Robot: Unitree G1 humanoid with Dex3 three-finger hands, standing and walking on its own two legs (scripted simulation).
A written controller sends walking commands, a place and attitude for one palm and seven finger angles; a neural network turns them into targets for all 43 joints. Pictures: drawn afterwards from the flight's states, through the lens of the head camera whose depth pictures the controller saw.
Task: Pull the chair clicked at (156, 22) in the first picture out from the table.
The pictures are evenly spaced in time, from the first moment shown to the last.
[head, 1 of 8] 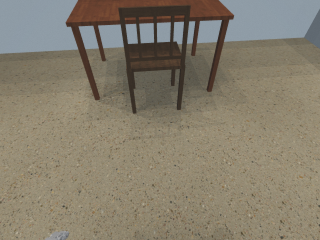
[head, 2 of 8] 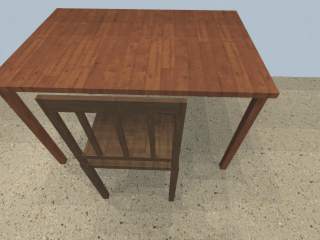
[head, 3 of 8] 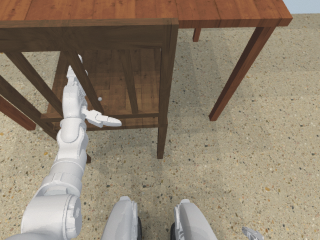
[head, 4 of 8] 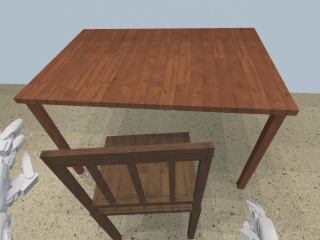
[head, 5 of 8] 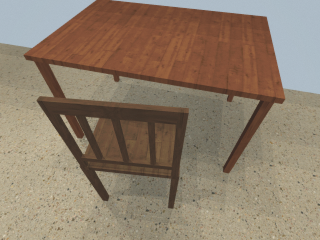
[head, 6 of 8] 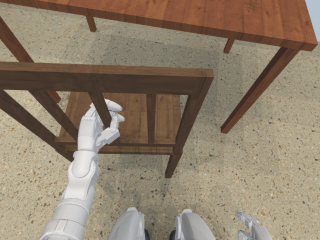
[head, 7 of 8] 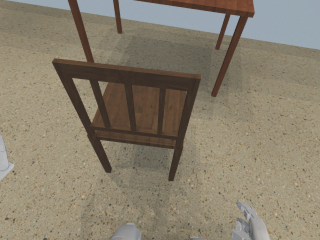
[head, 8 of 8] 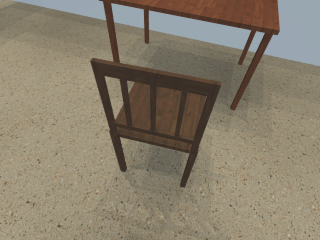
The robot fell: no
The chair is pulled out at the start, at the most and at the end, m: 0.00 0.61 0.61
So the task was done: yes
